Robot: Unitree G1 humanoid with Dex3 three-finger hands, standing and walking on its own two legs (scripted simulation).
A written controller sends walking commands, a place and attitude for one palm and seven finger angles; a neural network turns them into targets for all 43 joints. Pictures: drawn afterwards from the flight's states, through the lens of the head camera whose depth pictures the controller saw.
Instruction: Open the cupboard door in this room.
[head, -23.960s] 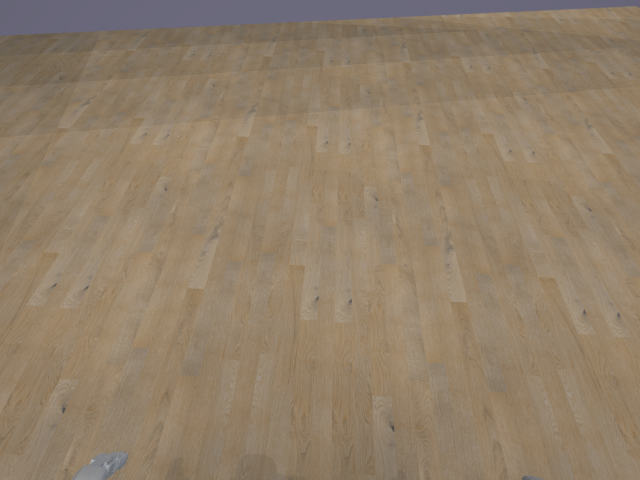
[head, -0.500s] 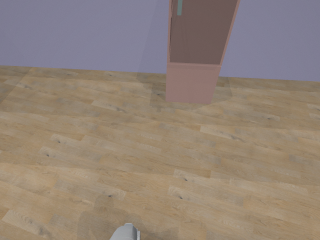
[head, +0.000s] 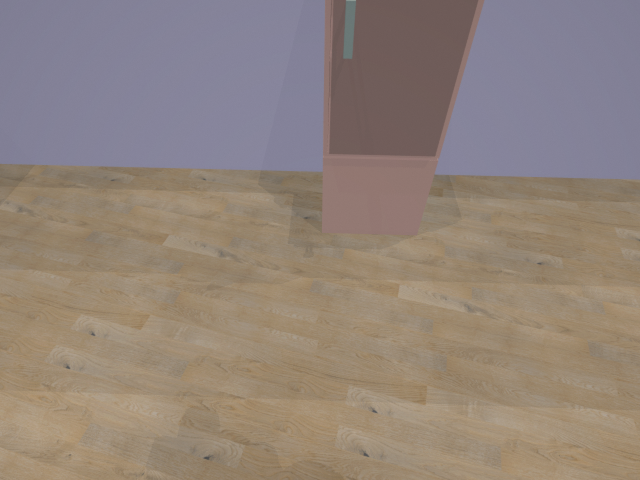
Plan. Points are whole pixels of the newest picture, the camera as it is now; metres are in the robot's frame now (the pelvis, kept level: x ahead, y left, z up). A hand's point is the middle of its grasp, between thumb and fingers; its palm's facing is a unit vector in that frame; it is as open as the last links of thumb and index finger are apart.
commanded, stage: stand and wait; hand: left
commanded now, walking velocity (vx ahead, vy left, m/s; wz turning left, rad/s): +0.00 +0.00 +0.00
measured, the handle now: (349, 26) +1.15 -0.01 +0.09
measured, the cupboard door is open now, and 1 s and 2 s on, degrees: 0 0 0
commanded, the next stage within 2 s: look at it before walking up in 0.40 s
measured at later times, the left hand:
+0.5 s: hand out of the picture +0.03 +0.15 -0.16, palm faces +0.06 -0.98 -0.21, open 7.2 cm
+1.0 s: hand out of the picture -0.01 +0.14 -0.16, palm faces +0.05 -0.99 -0.16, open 7.3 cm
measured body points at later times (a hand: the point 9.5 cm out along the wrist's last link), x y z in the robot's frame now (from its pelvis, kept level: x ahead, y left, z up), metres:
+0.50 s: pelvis +0.03 -0.02 +0.01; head +0.03 -0.04 +0.46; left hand +0.03 +0.20 -0.14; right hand +0.00 -0.22 -0.16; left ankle -0.02 +0.11 -0.73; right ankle +0.05 -0.12 -0.73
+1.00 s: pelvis +0.02 -0.01 +0.01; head +0.03 -0.02 +0.46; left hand -0.01 +0.19 -0.15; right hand -0.01 -0.21 -0.16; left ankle -0.02 +0.11 -0.73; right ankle +0.05 -0.12 -0.73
